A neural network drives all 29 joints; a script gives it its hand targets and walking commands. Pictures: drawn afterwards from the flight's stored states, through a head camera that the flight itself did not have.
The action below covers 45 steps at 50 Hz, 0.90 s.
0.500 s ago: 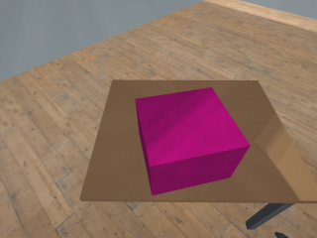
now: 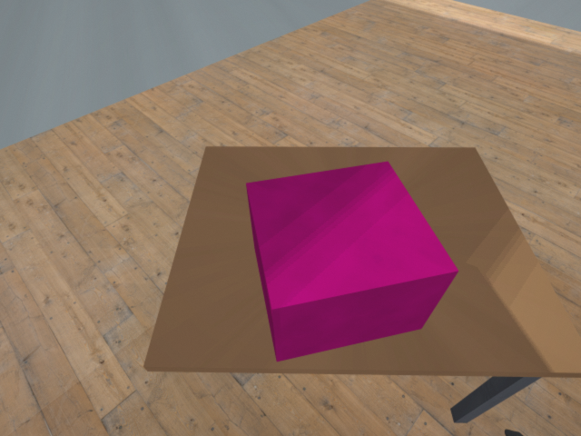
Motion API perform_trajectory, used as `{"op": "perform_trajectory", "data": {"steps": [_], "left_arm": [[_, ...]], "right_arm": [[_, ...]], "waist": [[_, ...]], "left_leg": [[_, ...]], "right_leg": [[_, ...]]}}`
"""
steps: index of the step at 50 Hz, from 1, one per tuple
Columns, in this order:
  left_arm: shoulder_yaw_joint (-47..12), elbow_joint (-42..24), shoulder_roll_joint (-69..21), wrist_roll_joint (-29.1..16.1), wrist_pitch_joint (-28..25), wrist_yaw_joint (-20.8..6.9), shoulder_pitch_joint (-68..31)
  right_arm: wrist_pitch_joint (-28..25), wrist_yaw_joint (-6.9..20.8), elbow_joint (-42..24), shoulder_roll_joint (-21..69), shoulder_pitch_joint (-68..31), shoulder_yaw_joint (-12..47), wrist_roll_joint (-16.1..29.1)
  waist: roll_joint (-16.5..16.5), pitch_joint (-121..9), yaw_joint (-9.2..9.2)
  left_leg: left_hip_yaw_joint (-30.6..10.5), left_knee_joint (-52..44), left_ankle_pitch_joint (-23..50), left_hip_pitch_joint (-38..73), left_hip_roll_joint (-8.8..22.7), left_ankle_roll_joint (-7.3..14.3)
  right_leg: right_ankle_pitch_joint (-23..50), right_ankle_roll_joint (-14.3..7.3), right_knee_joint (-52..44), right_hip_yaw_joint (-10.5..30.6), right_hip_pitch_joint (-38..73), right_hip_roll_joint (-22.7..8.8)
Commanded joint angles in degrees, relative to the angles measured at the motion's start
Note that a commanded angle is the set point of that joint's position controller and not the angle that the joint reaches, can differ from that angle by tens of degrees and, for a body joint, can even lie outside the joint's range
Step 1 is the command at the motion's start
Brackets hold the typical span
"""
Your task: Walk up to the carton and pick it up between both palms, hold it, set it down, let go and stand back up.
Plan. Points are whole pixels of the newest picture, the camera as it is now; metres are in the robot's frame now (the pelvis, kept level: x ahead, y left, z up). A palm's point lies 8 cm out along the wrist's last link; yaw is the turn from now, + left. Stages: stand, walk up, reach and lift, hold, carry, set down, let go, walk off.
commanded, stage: stand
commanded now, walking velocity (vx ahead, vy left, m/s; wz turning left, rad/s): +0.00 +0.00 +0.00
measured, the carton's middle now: (334, 257) +0.45 -0.07 -0.11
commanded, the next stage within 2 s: none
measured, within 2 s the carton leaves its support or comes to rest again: neither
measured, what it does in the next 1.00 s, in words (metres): stands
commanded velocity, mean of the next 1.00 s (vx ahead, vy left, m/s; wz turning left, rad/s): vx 0.00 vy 0.00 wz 0.00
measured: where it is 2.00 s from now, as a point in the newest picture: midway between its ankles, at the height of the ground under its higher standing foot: outside the picture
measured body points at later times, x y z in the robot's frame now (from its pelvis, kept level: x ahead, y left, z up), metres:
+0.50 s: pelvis +0.00 -0.01 +0.00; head +0.00 +0.00 +0.45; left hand +0.07 +0.30 -0.13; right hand +0.08 -0.32 -0.12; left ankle +0.01 +0.10 -0.75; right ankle -0.01 -0.13 -0.75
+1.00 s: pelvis +0.00 -0.01 +0.00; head +0.00 -0.01 +0.45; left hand +0.07 +0.30 -0.13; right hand +0.08 -0.32 -0.12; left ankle +0.01 +0.11 -0.75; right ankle -0.01 -0.13 -0.75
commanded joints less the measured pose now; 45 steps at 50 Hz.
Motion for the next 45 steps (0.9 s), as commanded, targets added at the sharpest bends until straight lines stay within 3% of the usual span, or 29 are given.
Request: {"op": "perform_trajectory", "data": {"steps": [1,45], "left_arm": [[2.00,-2.64,9.51,-0.04,-0.80,0.44,-0.58],[2.55,-2.44,9.25,-0.11,-0.77,0.27,-0.62]], "right_arm": [[-0.90,-0.53,-2.66,-10.55,-1.23,-2.14,0.01],[-0.90,-0.79,-1.18,-10.37,-0.98,-2.16,-0.05]], "waist": [[1.24,-0.93,0.02],[1.18,-0.57,0.16]], "left_leg": [[-5.93,-3.36,7.78,-0.83,8.57,-0.15],[-5.40,-3.55,7.86,0.01,9.03,-0.35]], "right_leg": [[3.53,-1.67,-3.00,4.58,-0.52,-6.57],[4.12,-2.14,-3.61,4.66,-0.60,-6.71]]}}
